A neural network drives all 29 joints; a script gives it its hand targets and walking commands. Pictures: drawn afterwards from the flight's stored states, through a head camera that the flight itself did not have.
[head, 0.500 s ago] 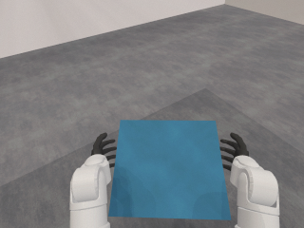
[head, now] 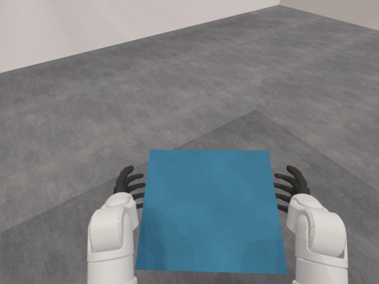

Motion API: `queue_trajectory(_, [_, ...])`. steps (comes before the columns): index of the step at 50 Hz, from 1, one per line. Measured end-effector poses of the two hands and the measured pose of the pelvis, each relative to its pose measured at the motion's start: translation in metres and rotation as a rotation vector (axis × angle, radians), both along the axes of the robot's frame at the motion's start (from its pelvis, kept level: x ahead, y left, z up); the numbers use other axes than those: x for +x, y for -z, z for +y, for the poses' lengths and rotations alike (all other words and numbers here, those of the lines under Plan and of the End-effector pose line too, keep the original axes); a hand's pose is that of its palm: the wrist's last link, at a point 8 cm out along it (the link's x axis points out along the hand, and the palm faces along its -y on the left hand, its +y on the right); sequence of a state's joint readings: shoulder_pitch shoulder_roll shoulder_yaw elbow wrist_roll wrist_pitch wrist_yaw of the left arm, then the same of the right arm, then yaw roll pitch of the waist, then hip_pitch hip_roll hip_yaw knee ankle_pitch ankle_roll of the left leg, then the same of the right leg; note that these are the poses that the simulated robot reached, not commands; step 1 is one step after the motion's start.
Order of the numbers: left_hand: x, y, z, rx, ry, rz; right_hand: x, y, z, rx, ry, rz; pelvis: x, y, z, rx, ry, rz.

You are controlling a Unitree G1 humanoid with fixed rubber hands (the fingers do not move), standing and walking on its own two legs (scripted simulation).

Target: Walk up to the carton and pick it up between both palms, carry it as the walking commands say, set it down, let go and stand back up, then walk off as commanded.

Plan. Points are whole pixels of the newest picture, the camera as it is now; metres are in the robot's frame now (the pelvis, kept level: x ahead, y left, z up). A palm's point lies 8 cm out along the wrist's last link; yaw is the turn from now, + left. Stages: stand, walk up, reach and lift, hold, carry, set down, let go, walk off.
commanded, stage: carry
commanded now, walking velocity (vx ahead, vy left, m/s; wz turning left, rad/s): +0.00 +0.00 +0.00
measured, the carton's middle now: (207, 212) +0.30 +0.00 -0.02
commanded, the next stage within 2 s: none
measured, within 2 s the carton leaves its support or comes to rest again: neither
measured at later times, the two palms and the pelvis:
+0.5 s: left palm (127, 203) +0.26 +0.16 +0.08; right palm (304, 203) +0.26 -0.18 +0.08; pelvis +0.00 -0.01 +0.00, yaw -1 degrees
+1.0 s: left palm (164, 216) +0.24 +0.09 +0.06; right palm (347, 221) +0.23 -0.25 +0.07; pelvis -0.03 -0.08 -0.01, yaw -1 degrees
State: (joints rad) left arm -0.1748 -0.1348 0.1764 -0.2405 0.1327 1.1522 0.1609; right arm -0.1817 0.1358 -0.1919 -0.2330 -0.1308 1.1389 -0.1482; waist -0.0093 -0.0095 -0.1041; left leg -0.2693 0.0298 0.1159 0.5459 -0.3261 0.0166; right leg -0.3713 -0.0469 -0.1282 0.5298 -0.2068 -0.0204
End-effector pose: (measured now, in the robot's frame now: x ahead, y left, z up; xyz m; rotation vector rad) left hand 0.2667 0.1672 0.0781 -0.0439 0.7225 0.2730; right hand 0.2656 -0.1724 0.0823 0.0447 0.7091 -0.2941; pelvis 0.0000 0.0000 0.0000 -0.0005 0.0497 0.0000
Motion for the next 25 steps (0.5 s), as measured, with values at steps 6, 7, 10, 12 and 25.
queue_trajectory(6, [0.000, 0.000, -0.001, 0.001, 0.001, 0.000, 0.000, 0.001, -0.001, 0.000, -0.001, 0.000, 0.000, 0.000, -0.001, 0.000, 0.000, 0.000])
queue_trajectory(7, [0.000, 0.000, -0.001, 0.001, 0.001, -0.001, 0.000, 0.001, -0.001, 0.000, -0.001, 0.000, 0.000, 0.000, -0.001, 0.000, 0.000, 0.000])
queue_trajectory(10, [0.000, 0.001, -0.002, 0.002, 0.002, -0.001, 0.000, 0.001, -0.002, 0.000, -0.002, 0.000, -0.001, 0.000, -0.002, 0.001, 0.000, 0.000])
queue_trajectory(12, [-0.001, 0.001, -0.002, 0.002, 0.003, -0.001, -0.001, 0.001, -0.002, 0.000, -0.003, 0.000, -0.001, 0.000, -0.002, 0.001, 0.000, -0.001])
queue_trajectory(25, [-0.004, -0.001, -0.009, -0.013, -0.015, -0.012, -0.003, -0.003, -0.009, -0.008, -0.003, -0.010, -0.003, 0.003, -0.011, 0.001, 0.012, 0.005])
